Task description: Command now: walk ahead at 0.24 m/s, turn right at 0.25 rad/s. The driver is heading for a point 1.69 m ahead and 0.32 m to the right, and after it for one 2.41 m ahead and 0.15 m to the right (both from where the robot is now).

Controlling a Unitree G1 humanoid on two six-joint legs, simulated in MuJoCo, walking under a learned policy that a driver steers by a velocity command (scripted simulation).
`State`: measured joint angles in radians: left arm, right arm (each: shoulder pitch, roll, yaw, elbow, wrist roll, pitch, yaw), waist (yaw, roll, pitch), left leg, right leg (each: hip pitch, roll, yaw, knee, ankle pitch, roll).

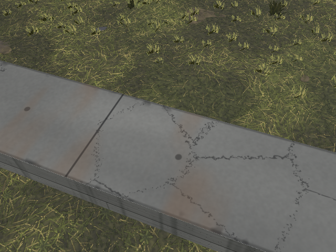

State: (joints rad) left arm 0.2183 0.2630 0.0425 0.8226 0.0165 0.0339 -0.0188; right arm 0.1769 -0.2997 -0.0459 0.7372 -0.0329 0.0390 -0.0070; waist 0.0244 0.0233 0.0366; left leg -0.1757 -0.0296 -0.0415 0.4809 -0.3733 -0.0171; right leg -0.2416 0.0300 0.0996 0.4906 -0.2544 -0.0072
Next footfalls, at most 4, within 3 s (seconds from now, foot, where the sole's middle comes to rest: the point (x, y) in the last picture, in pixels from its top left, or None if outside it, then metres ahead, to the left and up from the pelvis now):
0.38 right None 0.22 -0.18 -0.78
0.98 left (223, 195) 0.64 -0.14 -0.61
1.48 right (270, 146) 0.87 -0.35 -0.61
2.06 left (185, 107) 1.20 0.00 -0.72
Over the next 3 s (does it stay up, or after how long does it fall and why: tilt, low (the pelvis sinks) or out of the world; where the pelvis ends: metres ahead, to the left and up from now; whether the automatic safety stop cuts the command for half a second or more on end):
stays up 1.55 -0.20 0.05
